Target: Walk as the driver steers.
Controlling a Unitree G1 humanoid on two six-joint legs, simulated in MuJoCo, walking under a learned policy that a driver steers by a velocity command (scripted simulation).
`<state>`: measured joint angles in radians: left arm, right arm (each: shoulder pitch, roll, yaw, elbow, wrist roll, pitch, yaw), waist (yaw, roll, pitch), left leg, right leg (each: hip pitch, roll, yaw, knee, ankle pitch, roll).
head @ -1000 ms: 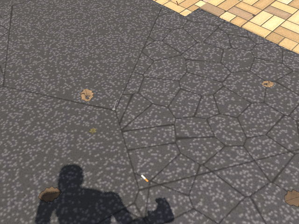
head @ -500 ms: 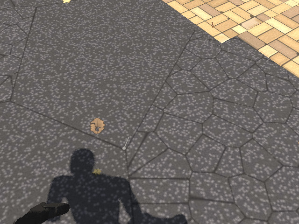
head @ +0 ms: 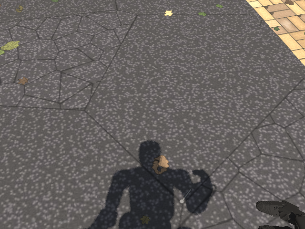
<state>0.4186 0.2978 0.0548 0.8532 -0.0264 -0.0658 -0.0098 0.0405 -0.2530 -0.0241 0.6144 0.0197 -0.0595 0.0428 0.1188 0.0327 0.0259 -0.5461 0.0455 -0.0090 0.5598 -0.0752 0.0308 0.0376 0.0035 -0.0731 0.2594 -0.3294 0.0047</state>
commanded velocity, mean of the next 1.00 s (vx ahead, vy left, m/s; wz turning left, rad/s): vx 0.50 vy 0.00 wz -0.40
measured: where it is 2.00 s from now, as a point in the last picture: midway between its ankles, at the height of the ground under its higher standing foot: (216, 180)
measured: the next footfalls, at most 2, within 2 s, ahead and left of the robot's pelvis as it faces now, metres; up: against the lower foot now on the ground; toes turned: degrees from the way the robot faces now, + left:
left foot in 0.04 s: +0.19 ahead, +0.12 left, +0.00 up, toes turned +1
right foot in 0.58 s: +0.45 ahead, -0.15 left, +0.00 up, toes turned -18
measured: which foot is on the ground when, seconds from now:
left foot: up 0.00-0.02, down 0.04-0.60, up 0.62-1.00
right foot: down 0.00-0.06, up 0.08-0.56, down 0.58-1.00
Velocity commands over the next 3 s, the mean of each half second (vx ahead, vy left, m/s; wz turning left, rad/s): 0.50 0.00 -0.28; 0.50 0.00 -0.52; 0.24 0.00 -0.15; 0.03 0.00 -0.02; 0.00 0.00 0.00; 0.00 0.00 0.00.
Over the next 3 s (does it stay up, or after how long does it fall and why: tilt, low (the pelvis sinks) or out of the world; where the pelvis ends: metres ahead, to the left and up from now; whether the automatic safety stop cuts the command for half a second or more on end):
stays up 0.72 -0.16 0.00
